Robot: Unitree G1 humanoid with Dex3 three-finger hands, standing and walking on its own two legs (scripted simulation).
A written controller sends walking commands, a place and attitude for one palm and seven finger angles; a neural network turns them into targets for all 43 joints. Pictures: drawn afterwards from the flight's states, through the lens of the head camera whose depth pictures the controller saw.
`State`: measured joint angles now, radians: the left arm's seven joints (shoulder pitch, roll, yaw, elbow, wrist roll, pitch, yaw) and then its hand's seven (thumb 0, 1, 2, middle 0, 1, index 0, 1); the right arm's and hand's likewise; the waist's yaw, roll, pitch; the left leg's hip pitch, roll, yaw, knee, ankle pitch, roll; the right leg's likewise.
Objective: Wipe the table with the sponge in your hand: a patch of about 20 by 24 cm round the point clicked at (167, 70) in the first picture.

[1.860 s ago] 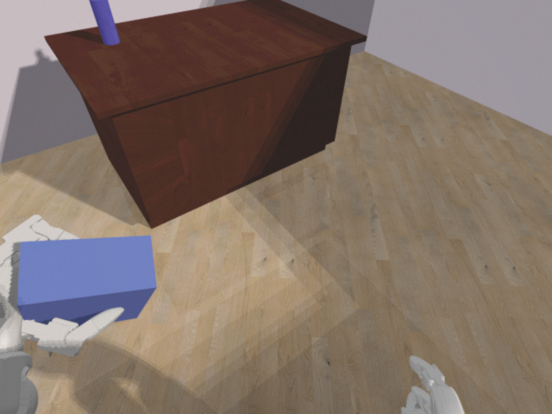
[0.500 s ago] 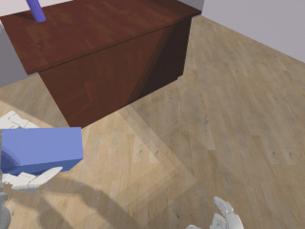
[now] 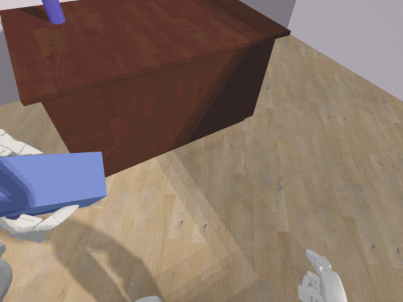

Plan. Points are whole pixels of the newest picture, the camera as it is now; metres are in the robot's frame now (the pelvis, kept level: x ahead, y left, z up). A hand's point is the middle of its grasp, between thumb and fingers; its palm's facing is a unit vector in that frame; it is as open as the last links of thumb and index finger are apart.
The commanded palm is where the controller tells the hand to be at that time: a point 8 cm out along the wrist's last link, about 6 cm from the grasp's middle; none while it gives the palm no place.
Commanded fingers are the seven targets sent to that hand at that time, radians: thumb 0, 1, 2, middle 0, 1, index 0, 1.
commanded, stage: walk to a spot facing it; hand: left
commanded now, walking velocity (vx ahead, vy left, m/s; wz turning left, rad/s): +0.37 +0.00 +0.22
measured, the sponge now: (65, 186) +0.24 +0.21 +0.17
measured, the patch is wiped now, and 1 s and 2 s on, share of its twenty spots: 0.00 0.00 0.00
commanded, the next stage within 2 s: take the last steps up to it in 0.58 s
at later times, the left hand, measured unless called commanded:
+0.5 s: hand (91, 134) +0.32 +0.20 +0.19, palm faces +0.51 -0.73 -0.45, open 9.7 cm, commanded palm +0.25 +0.25 +0.20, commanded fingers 0.00 0.10 1.30 -1.20 -1.60 -1.20 -1.60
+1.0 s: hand (88, 106) +0.37 +0.22 +0.20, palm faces +0.71 -0.56 -0.43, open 9.7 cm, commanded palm +0.32 +0.24 +0.20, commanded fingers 0.00 0.10 1.30 -1.20 -1.60 -1.20 -1.60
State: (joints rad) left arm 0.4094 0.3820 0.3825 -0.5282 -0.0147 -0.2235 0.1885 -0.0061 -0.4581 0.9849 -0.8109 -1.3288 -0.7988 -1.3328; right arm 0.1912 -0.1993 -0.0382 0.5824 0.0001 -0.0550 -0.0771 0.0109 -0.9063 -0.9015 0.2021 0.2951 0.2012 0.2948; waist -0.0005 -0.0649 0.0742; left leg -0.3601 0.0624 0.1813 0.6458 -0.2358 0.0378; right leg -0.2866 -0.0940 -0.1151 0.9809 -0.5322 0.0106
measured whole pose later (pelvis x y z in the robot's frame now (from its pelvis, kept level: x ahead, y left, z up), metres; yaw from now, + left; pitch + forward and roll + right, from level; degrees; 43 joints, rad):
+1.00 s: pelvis +0.26 -0.08 +0.00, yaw +19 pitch -1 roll +0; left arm 0.42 0.35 0.36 -0.48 -0.02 -0.20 0.16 -0.01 -0.46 0.99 -0.81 -1.33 -0.80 -1.34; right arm 0.20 -0.13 0.05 0.63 0.01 -0.09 -0.06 0.01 -0.90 -0.90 0.21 0.30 0.21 0.30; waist 0.07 0.06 0.02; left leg -0.36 0.12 0.04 0.78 -0.45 -0.01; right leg -0.34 -0.06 -0.15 0.67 -0.30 -0.01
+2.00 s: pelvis +0.47 -0.05 +0.02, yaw +12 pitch -1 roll +1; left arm 0.50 0.36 0.36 -0.54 -0.01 -0.24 0.17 -0.01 -0.46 1.00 -0.81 -1.34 -0.80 -1.34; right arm 0.22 -0.27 -0.06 0.60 0.00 -0.06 -0.07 0.01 -0.91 -0.90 0.20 0.30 0.20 0.29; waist 0.00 -0.02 0.06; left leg -0.35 0.07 0.15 0.57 -0.24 0.00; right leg -0.18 -0.10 -0.16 0.54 -0.34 0.01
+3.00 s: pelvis +0.57 +0.00 +0.02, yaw +12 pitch -1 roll -1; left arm 0.48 0.39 0.35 -0.56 -0.04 -0.17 0.15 -0.01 -0.46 1.00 -0.81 -1.34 -0.80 -1.35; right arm 0.19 -0.10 0.06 0.57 -0.01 -0.10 -0.03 0.01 -0.90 -0.90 0.21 0.30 0.21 0.30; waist 0.01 -0.01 0.08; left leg -0.25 0.09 0.12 0.48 -0.20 0.00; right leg -0.27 0.01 -0.09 0.59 -0.35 0.03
